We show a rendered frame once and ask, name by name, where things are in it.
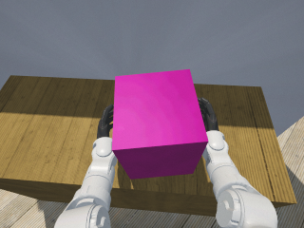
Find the robot right upper arm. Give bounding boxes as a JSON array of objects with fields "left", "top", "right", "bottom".
[{"left": 216, "top": 188, "right": 277, "bottom": 228}]

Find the robot left hand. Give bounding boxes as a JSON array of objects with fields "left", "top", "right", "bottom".
[{"left": 97, "top": 104, "right": 114, "bottom": 139}]

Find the pedestal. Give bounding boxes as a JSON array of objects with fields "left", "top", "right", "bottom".
[{"left": 0, "top": 75, "right": 297, "bottom": 217}]

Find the robot right forearm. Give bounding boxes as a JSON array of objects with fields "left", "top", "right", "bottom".
[{"left": 202, "top": 130, "right": 277, "bottom": 228}]

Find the robot right hand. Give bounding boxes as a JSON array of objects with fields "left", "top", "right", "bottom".
[{"left": 198, "top": 97, "right": 219, "bottom": 132}]

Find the robot left forearm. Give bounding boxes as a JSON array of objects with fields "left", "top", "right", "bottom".
[{"left": 54, "top": 137, "right": 117, "bottom": 228}]

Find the robot left upper arm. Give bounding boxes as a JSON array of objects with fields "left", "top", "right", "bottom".
[{"left": 54, "top": 203, "right": 111, "bottom": 228}]

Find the carton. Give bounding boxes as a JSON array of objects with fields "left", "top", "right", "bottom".
[{"left": 112, "top": 69, "right": 209, "bottom": 180}]

